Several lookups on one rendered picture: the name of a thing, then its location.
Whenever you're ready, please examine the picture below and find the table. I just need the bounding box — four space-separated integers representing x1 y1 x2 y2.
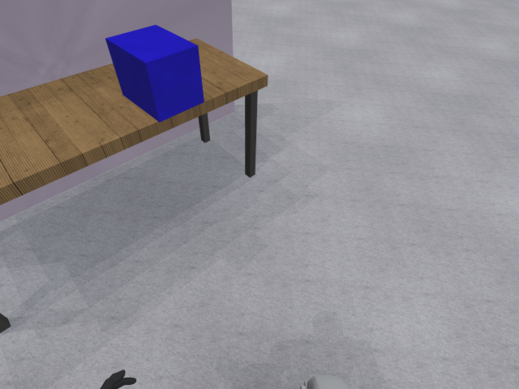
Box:
0 38 268 333

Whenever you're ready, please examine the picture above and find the left robot hand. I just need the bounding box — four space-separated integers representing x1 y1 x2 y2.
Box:
100 370 136 389

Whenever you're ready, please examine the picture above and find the carton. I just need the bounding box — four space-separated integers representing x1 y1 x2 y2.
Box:
105 25 204 122

